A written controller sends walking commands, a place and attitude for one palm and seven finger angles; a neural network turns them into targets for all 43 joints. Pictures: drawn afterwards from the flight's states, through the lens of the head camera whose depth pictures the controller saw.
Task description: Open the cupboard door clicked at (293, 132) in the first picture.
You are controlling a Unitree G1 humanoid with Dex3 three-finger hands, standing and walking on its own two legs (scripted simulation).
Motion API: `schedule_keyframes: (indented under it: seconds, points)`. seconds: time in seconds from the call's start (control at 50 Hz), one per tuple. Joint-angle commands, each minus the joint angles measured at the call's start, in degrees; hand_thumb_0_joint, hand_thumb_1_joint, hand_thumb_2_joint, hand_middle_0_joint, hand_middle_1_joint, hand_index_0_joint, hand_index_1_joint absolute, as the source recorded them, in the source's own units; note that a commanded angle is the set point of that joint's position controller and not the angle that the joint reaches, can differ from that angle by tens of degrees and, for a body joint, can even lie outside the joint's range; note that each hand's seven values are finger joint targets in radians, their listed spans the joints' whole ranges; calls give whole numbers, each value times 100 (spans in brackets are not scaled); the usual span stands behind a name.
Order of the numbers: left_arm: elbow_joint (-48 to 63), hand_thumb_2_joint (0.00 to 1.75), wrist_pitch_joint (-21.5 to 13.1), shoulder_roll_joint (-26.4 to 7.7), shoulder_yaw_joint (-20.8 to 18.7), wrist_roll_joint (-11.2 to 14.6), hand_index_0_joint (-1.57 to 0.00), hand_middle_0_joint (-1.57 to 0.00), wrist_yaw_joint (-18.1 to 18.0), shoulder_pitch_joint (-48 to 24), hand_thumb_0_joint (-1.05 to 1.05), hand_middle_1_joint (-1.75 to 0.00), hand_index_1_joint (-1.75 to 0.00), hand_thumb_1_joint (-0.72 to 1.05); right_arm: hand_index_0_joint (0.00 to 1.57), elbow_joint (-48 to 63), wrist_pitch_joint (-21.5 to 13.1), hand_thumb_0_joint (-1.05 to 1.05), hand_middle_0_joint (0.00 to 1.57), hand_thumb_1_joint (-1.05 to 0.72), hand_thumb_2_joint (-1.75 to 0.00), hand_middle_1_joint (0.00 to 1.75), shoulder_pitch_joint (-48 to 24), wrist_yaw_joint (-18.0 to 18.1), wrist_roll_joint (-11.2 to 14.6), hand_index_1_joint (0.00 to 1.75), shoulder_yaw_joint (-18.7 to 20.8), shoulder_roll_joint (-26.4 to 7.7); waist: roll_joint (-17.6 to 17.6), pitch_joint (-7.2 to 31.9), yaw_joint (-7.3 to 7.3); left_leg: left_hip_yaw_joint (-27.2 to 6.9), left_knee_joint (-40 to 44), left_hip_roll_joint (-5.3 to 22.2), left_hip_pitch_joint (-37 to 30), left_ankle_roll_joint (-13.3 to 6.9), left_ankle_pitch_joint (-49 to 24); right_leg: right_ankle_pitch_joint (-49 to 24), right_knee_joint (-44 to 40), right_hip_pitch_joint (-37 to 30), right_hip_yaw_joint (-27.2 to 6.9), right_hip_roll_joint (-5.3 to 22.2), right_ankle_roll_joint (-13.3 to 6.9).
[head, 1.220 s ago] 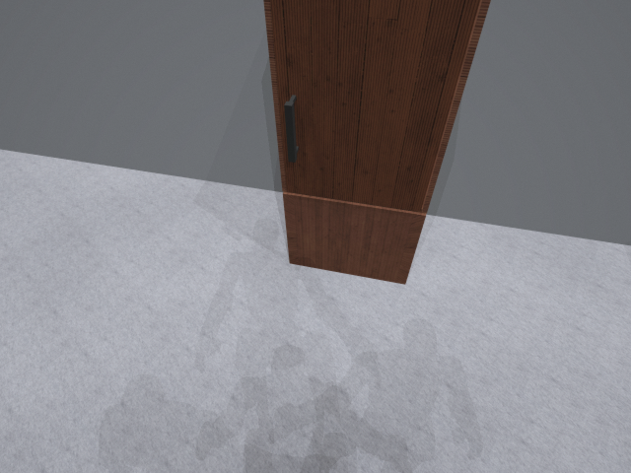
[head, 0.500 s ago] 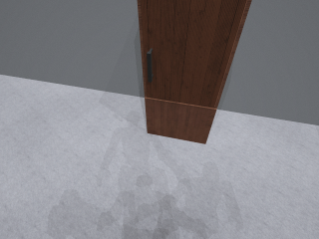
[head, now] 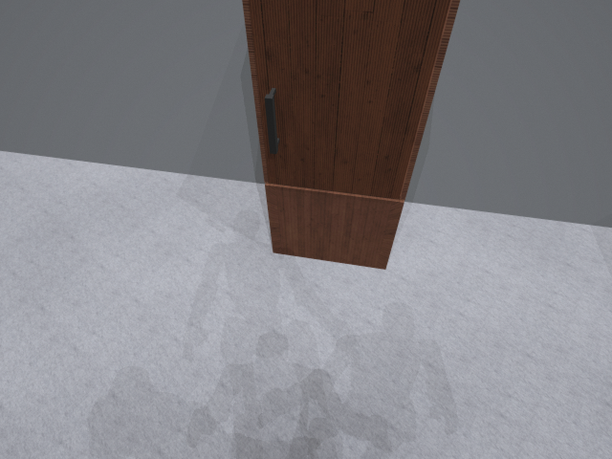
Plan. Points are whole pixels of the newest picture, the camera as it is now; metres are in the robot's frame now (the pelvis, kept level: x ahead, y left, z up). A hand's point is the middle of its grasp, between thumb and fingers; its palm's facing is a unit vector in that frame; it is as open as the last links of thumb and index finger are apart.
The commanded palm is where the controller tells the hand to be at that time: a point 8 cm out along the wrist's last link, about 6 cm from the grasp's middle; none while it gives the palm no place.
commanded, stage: turn to face it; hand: left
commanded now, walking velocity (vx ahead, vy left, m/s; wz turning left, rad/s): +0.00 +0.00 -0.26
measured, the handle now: (273, 121) +0.94 +0.15 -0.10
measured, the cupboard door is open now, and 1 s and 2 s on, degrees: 0 0 0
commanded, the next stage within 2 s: take the last steps up to it in 0.12 s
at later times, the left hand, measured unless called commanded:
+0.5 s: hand out of the picture +0.03 +0.19 -0.18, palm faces -0.06 -0.98 -0.20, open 7.3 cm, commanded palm none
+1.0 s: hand out of the picture +0.09 +0.19 -0.20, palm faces +0.02 -0.99 -0.11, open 7.4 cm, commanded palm none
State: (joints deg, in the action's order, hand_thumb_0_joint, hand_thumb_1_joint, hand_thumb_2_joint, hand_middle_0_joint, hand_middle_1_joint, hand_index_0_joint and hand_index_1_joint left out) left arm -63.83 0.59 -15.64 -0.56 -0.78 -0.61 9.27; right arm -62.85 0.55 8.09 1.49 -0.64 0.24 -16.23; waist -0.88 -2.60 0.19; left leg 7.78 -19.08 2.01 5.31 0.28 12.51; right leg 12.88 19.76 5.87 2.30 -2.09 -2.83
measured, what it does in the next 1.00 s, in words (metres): walks ahead: left foot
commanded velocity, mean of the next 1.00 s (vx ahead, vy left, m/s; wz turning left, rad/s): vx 0.24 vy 0.03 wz -0.11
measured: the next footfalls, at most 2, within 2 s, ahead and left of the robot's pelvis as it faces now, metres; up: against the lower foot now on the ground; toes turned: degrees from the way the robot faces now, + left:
left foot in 0.98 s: +0.31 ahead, +0.15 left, +0.00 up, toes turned +1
right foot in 1.34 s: +0.35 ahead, -0.09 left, +0.00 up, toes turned -13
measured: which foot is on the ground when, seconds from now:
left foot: down 0.00-0.60, up 0.62-0.96, down 0.98-1.00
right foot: down 0.00-0.98, up 1.00-1.00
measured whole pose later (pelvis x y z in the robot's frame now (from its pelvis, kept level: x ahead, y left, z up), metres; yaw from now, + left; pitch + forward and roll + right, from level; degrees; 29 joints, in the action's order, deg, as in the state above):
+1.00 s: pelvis +0.17 +0.04 -0.03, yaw -6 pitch -1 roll -1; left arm -66.2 -2.3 -6.0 -2.6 -1.3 -0.1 24.2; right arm -56.8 -3.7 5.9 -0.6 -1.5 2.8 -10.7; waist 0.8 -5.6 2.2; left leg 5.4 -34.0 4.3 24.0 -1.7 8.4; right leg 28.4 37.5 4.2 2.9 1.9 0.1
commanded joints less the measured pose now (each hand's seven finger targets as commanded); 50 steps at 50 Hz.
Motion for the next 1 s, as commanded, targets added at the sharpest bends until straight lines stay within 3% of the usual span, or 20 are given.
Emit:
schedule_keyframes:
  seconds: [0.0, 0.2, 0.28, 0.32, 0.36, 0.4, 0.42, 0.46, 0.52, 0.54, 0.56, 0.58, 0.6, 0.66, 0.72, 0.84, 0.9, 0.92, 0.96, 0.98]
  points:
    - [328, 90, -14, -673, -211, -11, -20, -20, -75, 245, 0, -30, -30, 90, 20, 211, -6, 0, 20, -90, -90, 30, 437, 84, -22, 30, 155, -537, 130, 312, -84, -416, -213, 746, -129, -13, -1203, -2272, 124, 253, -901, 903, -26]
    - [602, 90, 55, -463, -348, -50, -20, -20, -80, 402, 0, -30, -30, 90, 20, 294, 69, 0, 20, -90, -90, 30, 801, 101, -18, 30, 282, -102, 412, 56, -116, -220, -807, 533, 314, -29, 95, -1330, 77, 870, -1455, 1019, -278]
    - [559, 90, 16, -305, -353, -59, -20, -20, -40, 521, 0, -30, -30, 90, 20, 178, 1, 0, 20, -90, -90, 30, 1089, 14, -87, 30, 262, 36, 241, -189, -74, -292, -551, 458, 442, -135, 1319, 1740, -354, 1145, -1517, 756, -277]
    - [574, 90, 14, -215, -375, -69, -20, -20, -5, 587, 0, -30, -30, 90, 20, 154, -19, 0, 20, -90, -90, 30, 1185, -9, -111, 30, 278, 34, 39, -584, -72, -451, -359, 523, 576, -220, 1811, 2303, -261, 1532, -1492, 617, -306]
    - [609, 90, -22, -70, -361, -75, -20, -20, 38, 586, 0, -30, -30, 90, 20, 79, -56, 0, 20, -90, -90, 30, 1438, -12, -118, 30, 312, -63, -308, -652, -123, -951, 140, 864, 381, -416, 2312, 2135, 344, 1868, -1111, 316, -213]
    - [670, 90, -77, 203, -307, -91, -20, -20, 81, 428, 0, -30, -30, 90, 20, -46, -121, 0, 20, -90, -90, 30, 1845, 11, -136, 30, 383, -295, -761, -594, -257, -1973, 929, 1705, 11, -862, 2903, 1178, 1780, 2254, -222, 4, -41]
    - [692, 90, -82, 335, -267, -102, -20, -20, 94, 333, 0, -30, -30, 90, 20, -73, -151, 0, 20, -90, -90, 30, 1931, 5, -139, 30, 403, -351, -891, -537, -287, -2132, 1076, 2003, -93, -1066, 2759, 1188, 2358, 2378, 40, 103, 4]
    - [764, 90, -133, 363, -259, -99, -20, -20, 119, 157, 0, -30, -30, 90, 20, -94, -202, 0, 20, -90, -90, 30, 1958, -5, -142, 30, 362, -234, -502, -610, -267, -1913, 1002, 1992, -75, -1132, 1978, 1456, 2355, 2383, 4, 372, 13]
    - [443, 90, -191, 434, -283, -71, -20, -20, 135, 940, 0, -30, -30, 90, 20, -108, -219, 0, 20, -90, -90, 30, 1620, 7, -103, 30, 276, -183, -101, -390, 146, -712, 35, 1286, 676, -656, 931, 441, 787, 611, 342, 255, 42]
    - [247, 90, -232, 248, -342, -70, -20, -20, 93, 1450, 0, -30, -30, 90, 20, -39, -238, 0, 20, -90, -90, 30, 1510, 2, -58, 30, 257, -33, 419, -274, 335, -232, -822, 764, 1273, -424, 880, 495, 280, -235, -253, 505, -126]
    - [65, 90, -290, -243, -455, -76, -20, -20, 16, 2061, 0, -30, -30, 90, 20, 155, -263, 0, 20, -90, -90, 30, 1339, -38, 7, 30, 198, 283, 1610, -305, 545, 346, -2149, 90, 2545, -155, 1338, 733, -410, -1049, -1981, 1648, -637]
    - [-43, 90, -283, -530, -506, -32, -20, -20, -30, 2488, 0, -30, -30, 90, 20, 320, -241, 0, 20, -90, -90, 30, 988, -69, -23, 30, 239, 205, 1541, -273, 700, 31, -3460, 12, 3038, -101, 2387, 1055, -1001, -1005, -3198, 2499, -1170]
    - [-16, 90, -297, -345, -455, -28, -20, -20, -73, 2286, 0, -30, -30, 90, 20, 331, -201, 0, 20, -90, -90, 30, 746, -62, -53, 30, 302, 182, 1247, -607, 555, -501, -4082, 190, 3304, -102, 1999, 1157, -1054, -533, -3230, 2408, -1248]
    - [186, 90, -363, 70, -394, -70, -20, -20, -116, 1626, 0, -30, -30, 90, 20, 276, -197, 0, 20, -90, -90, 30, 774, -125, -69, 30, 307, 451, 426, -689, 166, -715, -4274, 488, 3347, -11, 996, 683, -1015, -110, -2189, 2122, -1111]
    - [151, 90, -486, 148, -359, -58, -20, -20, -78, 1590, 0, -30, -30, 90, 20, 348, -162, 0, 20, -90, -90, 30, 706, -184, -60, 30, 288, 582, 481, -478, 22, -544, -3645, 493, 3031, 119, 389, -655, -1004, -40, -1241, 1803, -890]
    - [-25, 90, -497, 23, -382, -79, -20, -20, -74, 1683, 0, -30, -30, 90, 20, 715, -259, 0, 20, -90, -90, 30, -12, -276, -18, 30, 267, 566, 876, -494, 114, -285, -2126, 288, 2392, -2, 13, -1720, -635, -175, -742, 1664, -642]
    - [16, 90, -451, -24, -431, -51, -20, -20, -67, 1434, 0, -30, -30, 90, 20, 534, -339, 0, 20, -90, -90, 30, 627, -222, -52, 30, 305, 325, 626, -259, -285, -36, -1210, 1, 795, -91, -378, -2089, 258, 312, -314, 1353, -393]
    - [41, 90, -427, 77, -413, -42, -20, -20, -55, 1501, 0, -30, -30, 90, 20, 307, -374, 0, 20, -90, -90, 30, 1279, -168, -83, 30, 351, 96, 218, 158, -514, -137, -979, 74, -249, -163, -438, -1964, 1205, 680, -136, 1101, -278]
    - [320, 90, -418, 462, -314, -12, -20, -20, 14, 1692, 0, -30, -30, 90, 20, 112, -368, 0, 20, -90, -90, 30, 2442, -41, -162, 30, 573, -923, -1659, 1078, -760, -3102, -45, 2347, -1764, -1195, -492, 2137, 4361, 2490, 324, 72, 99]
    - [467, 90, -423, 442, -315, -65, -20, -20, -12, 1367, 0, -30, -30, 90, 20, 162, -331, 0, 20, -90, -90, 30, 2148, -31, -145, 30, 538, -850, -1181, 811, -693, -3172, 339, 2475, -1043, -1338, 502, 2203, 5098, 2785, -98, 255, -22]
